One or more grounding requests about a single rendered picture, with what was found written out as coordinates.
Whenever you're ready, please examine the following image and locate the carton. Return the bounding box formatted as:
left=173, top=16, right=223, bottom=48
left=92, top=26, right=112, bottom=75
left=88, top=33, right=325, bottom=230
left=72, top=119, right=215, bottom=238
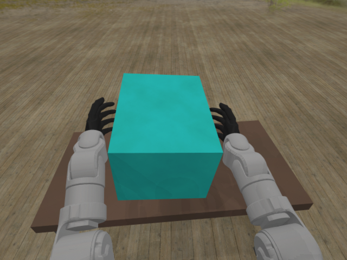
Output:
left=108, top=73, right=223, bottom=200

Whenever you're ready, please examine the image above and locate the robot right hand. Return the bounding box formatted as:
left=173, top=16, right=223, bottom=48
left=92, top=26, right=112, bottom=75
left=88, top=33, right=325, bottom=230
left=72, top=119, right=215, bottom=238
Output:
left=210, top=103, right=240, bottom=142

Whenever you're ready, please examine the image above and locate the table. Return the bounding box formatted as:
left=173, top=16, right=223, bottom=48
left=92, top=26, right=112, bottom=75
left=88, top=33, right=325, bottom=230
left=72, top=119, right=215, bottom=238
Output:
left=31, top=120, right=313, bottom=255

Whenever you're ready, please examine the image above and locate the robot left hand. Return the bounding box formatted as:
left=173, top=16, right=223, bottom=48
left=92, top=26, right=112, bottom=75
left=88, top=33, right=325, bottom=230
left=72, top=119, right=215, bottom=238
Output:
left=85, top=97, right=116, bottom=135

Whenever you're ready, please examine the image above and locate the robot left upper arm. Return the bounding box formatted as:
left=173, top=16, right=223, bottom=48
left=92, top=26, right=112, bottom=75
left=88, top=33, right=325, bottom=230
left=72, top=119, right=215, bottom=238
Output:
left=51, top=230, right=114, bottom=260

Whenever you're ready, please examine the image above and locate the right robot forearm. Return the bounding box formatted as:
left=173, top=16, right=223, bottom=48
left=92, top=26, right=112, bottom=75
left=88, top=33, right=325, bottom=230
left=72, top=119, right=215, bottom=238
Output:
left=222, top=133, right=323, bottom=259

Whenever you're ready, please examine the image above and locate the robot right upper arm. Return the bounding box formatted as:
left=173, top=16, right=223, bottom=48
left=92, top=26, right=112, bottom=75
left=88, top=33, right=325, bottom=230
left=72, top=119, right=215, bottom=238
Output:
left=254, top=223, right=323, bottom=260

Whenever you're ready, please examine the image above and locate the left robot forearm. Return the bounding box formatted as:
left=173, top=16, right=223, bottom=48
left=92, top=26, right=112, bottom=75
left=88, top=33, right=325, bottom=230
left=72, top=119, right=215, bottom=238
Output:
left=50, top=130, right=108, bottom=260

